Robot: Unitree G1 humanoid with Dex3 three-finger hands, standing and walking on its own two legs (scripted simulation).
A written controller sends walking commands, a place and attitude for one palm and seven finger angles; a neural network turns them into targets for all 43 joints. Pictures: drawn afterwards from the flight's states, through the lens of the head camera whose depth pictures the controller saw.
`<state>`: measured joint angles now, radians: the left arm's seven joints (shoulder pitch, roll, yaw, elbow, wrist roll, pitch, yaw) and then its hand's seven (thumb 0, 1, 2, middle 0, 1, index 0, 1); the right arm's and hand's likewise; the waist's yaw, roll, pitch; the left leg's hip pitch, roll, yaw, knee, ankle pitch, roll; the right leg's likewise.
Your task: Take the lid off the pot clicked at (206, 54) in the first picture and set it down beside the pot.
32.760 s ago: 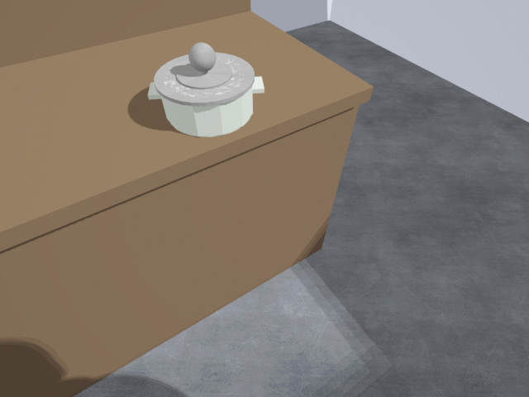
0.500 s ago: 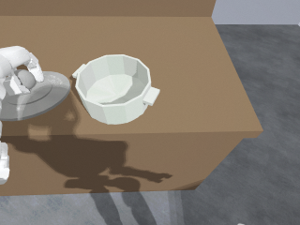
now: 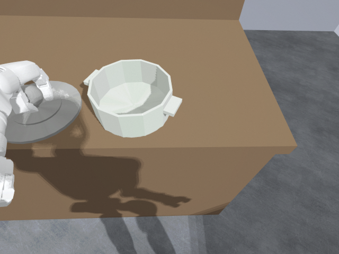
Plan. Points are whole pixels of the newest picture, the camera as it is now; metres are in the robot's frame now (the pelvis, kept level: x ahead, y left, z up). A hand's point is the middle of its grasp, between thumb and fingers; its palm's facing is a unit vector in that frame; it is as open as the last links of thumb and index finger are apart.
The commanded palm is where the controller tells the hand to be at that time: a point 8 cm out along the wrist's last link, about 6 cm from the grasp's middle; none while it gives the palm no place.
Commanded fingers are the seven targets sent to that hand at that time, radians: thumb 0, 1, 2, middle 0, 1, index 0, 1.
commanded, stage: lower the lid onto the table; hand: left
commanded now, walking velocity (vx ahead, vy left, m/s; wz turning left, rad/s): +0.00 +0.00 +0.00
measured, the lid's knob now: (29, 96) +0.46 +0.32 +0.11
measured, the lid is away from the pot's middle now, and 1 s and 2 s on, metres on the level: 0.24 0.23 0.23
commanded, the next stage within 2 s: open the fingers wide in 0.08 s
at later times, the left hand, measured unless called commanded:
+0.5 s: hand (31, 100) +0.44 +0.31 +0.11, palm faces -0.39 -0.07 -0.92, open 7.3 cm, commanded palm +0.45 +0.31 +0.18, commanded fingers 0.00 0.25 1.00 -0.68 -0.84 -0.71 -0.86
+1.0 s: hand (31, 98) +0.45 +0.31 +0.11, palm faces -0.39 -0.10 -0.92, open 9.8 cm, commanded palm +0.46 +0.32 +0.18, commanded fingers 0.00 -0.10 0.83 -0.44 -0.69 -0.44 -0.69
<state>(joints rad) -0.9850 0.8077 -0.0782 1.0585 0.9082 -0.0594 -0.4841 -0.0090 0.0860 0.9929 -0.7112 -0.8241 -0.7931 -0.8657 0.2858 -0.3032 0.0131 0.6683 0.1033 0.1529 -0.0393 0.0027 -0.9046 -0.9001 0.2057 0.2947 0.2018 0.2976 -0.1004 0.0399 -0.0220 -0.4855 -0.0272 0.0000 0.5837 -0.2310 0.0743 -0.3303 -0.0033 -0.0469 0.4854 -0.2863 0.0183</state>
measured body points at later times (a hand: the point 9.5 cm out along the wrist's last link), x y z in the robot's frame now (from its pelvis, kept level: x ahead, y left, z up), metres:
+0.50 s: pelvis +0.00 +0.00 +0.00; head +0.06 +0.00 +0.44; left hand +0.46 +0.31 +0.17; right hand +0.04 -0.28 -0.13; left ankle +0.03 +0.07 -0.73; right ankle -0.03 -0.14 -0.73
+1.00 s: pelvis +0.00 +0.00 +0.00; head +0.07 +0.00 +0.44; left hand +0.46 +0.31 +0.17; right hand +0.06 -0.28 -0.12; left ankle +0.03 +0.07 -0.73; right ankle -0.03 -0.14 -0.73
